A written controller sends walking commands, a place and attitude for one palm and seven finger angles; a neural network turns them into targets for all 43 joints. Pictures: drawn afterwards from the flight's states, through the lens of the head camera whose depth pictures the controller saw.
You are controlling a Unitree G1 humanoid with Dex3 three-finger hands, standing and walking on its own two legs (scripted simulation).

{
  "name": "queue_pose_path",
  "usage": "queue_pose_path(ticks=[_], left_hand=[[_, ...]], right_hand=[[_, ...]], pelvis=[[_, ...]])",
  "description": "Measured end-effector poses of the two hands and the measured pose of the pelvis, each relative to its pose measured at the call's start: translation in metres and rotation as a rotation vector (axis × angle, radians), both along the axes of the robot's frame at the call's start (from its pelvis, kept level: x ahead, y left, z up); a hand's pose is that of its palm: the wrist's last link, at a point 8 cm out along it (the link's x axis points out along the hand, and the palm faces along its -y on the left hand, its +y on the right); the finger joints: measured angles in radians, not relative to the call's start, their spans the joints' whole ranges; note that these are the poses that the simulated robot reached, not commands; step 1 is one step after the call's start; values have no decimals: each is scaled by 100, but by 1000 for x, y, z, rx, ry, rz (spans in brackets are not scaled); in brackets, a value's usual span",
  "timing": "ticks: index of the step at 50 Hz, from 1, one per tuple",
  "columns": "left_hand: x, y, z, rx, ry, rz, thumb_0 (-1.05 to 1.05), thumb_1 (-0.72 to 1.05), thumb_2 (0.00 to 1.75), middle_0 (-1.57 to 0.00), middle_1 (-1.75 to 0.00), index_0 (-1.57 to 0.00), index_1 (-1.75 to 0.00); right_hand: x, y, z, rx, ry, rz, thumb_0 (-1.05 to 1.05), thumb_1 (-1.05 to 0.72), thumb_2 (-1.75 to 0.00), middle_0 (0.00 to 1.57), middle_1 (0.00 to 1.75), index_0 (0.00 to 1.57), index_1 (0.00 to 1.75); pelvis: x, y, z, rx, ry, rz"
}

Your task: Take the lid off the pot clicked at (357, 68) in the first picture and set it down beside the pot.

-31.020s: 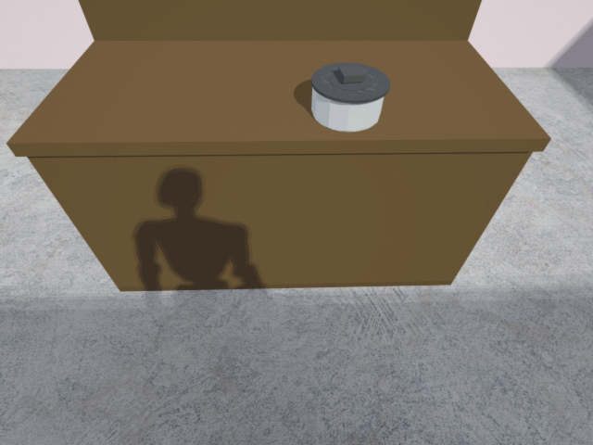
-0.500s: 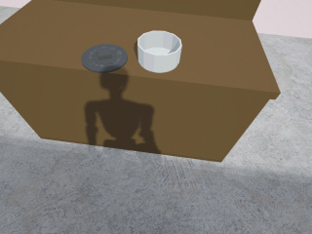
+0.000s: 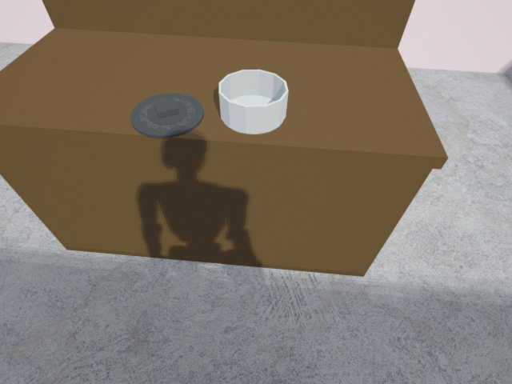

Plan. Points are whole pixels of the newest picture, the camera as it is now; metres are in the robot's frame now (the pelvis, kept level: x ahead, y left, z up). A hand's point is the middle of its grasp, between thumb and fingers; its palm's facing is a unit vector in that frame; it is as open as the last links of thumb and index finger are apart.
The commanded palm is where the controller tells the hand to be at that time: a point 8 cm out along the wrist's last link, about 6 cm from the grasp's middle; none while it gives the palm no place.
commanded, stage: let the arm hang, fingers relaxed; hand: left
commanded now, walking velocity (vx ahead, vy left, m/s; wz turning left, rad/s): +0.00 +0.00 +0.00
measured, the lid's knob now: (166, 107) +0.76 +0.27 -0.01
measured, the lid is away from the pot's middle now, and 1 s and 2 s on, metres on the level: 0.23 0.23 0.23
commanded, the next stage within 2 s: look to check the result in 0.92 s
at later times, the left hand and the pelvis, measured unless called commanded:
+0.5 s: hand out of the picture -0.01 +0.15 -0.18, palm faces +0.02 -0.99 -0.17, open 7.3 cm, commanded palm none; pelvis +0.00 -0.01 +0.00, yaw +0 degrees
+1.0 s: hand out of the picture +0.00 +0.16 -0.18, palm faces +0.01 -0.98 -0.18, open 7.3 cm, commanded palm none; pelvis +0.00 -0.01 +0.00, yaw -1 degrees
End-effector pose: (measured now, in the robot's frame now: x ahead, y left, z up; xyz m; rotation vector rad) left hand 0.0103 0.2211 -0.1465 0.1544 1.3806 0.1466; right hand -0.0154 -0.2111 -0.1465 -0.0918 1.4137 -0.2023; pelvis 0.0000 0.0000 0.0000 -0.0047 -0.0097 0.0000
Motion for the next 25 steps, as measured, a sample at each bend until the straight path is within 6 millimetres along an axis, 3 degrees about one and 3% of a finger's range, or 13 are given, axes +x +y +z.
queue_pose_path(ticks=[13, 25], left_hand=[[-17, -13, -2, -20, 52, 13, 0, 92, 90, -20, -30, -20, -30], [-21, -20, -2, -27, 61, 18, 0, 92, 90, -20, -30, -20, -30]], right_hand=[[-6, 2, -1, 13, 27, -11, 1, -91, -90, 20, 30, 20, 30], [-5, -2, -1, 9, 27, -12, 1, -91, -90, 20, 30, 20, 30]], pelvis=[[1, -4, 0, -1, 2, -3], [2, -7, 0, 0, 3, -4]])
